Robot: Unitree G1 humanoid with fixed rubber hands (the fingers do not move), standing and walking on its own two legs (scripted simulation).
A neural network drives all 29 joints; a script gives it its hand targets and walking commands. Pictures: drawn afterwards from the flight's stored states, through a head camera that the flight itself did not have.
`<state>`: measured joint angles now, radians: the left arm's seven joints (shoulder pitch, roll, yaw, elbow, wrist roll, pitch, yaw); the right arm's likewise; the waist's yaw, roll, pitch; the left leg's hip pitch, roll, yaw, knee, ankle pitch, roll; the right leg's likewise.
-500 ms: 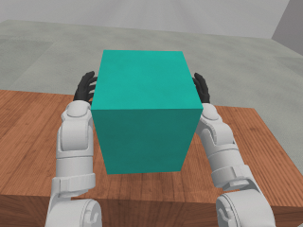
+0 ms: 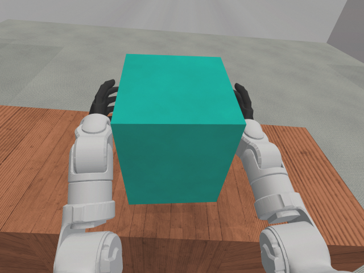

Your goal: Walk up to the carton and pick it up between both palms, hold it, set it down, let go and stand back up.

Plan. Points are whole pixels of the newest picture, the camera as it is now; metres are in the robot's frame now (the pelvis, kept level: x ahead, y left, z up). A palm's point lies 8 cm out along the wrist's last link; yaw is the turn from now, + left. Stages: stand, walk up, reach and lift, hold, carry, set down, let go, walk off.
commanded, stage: hold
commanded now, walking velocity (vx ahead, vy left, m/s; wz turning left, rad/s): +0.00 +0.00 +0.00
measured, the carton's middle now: (173, 132) +0.37 +0.01 +0.17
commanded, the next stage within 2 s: none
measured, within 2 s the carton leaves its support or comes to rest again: neither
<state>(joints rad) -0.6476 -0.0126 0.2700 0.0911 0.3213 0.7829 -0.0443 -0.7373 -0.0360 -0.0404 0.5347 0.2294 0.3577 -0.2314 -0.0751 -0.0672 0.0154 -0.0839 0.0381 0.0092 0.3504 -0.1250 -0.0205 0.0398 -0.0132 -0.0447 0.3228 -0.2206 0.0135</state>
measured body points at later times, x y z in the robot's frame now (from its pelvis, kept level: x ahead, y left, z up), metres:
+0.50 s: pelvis +0.01 +0.00 +0.00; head -0.05 +0.02 +0.44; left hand +0.37 +0.15 +0.21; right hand +0.38 -0.14 +0.21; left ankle +0.05 +0.13 -0.75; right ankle -0.02 -0.12 -0.75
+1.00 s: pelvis +0.00 -0.01 +0.00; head -0.05 +0.02 +0.44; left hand +0.37 +0.16 +0.22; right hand +0.38 -0.14 +0.21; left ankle +0.05 +0.13 -0.75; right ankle -0.02 -0.12 -0.75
